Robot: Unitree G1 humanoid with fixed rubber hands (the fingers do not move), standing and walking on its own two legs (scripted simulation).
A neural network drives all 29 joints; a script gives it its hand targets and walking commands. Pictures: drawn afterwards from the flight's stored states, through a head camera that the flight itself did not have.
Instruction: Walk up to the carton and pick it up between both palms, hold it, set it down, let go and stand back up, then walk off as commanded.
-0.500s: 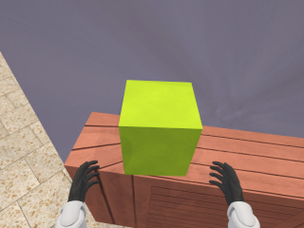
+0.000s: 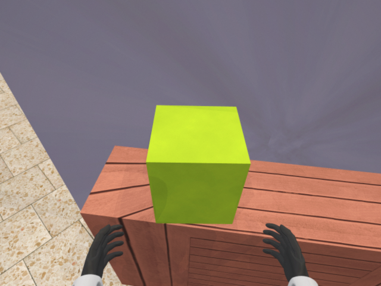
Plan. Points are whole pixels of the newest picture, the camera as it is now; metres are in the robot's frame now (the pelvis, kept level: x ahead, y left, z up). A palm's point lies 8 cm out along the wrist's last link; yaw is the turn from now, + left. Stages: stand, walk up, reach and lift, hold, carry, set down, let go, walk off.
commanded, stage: set down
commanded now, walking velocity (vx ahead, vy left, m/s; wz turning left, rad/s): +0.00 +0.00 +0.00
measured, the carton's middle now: (195, 166) +0.43 +0.00 +0.01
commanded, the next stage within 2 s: let go in 1.34 s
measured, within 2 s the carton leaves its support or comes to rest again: neither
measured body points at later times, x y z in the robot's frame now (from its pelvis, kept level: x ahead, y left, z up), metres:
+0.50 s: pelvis +0.03 +0.01 +0.00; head +0.02 +0.02 +0.45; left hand +0.19 +0.22 -0.05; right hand +0.20 -0.20 -0.06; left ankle +0.00 +0.13 -0.74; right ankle +0.03 -0.11 -0.74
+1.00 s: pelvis +0.03 +0.02 +0.00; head +0.02 +0.02 +0.45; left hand +0.18 +0.23 -0.08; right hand +0.18 -0.20 -0.08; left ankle +0.00 +0.13 -0.74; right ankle +0.03 -0.11 -0.74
